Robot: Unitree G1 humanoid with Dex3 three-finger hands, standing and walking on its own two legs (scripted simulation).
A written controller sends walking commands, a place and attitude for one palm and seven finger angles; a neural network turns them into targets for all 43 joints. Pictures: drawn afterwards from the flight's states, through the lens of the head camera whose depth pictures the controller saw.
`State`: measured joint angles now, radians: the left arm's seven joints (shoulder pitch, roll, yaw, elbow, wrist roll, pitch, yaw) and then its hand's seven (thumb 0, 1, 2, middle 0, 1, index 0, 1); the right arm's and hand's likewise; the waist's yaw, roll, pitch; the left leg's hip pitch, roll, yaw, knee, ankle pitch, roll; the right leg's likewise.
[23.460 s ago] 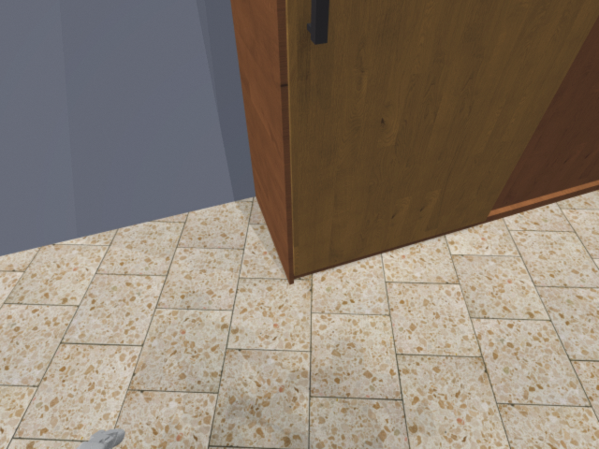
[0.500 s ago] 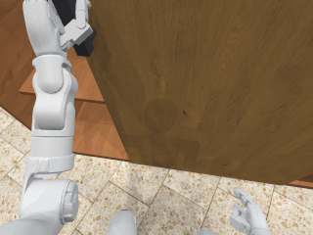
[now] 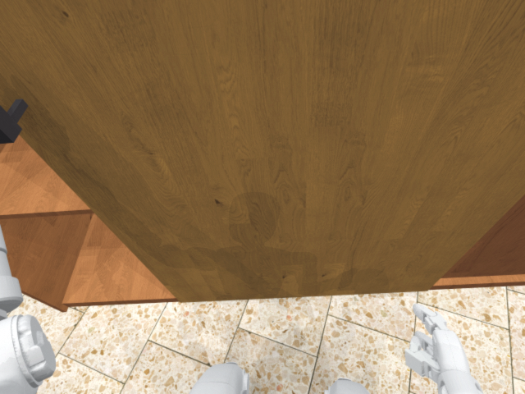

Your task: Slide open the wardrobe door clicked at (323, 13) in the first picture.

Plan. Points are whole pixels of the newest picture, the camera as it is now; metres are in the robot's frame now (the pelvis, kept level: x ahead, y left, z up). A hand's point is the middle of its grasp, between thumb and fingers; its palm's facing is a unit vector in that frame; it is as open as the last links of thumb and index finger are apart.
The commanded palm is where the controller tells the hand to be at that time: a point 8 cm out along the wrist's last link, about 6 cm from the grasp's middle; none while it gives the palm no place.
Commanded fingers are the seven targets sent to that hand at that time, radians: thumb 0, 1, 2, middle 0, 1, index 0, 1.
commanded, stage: stop walking and hold the door there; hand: left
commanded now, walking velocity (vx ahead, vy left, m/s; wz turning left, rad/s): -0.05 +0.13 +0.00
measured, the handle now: out of the picture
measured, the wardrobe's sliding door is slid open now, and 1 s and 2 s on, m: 0.47 0.47 0.47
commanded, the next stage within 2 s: none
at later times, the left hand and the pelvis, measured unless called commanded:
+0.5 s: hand out of the picture +0.38 +0.33 +0.28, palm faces +0.62 -0.76 -0.16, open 6.8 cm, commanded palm +0.34 +0.37 +0.24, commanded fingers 0.00 0.90 0.90 -0.45 -1.40 -0.45 -1.40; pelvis -0.04 -0.02 +0.01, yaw -6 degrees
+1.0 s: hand out of the picture +0.38 +0.33 +0.28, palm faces +0.59 -0.80 -0.14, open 6.7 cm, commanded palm +0.34 +0.37 +0.24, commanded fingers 0.00 0.90 0.90 -0.45 -1.40 -0.45 -1.40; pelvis -0.06 -0.01 +0.01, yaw -7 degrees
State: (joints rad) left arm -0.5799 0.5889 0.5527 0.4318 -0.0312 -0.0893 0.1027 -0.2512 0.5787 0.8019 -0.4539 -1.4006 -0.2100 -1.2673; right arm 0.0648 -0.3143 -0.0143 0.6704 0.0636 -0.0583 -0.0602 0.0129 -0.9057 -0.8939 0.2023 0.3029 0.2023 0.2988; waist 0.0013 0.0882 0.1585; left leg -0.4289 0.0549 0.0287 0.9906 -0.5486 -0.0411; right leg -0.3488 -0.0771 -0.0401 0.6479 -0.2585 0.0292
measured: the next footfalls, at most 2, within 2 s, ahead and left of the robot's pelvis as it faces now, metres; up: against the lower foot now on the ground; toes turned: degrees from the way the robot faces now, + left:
left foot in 0.10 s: +0.08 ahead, +0.09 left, +0.00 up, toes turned +4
right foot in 0.40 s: -0.01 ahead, -0.15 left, +0.00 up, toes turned -10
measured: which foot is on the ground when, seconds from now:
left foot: up 0.00-0.08, down 0.10-1.00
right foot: down 0.00-0.14, up 0.16-0.38, down 0.40-1.00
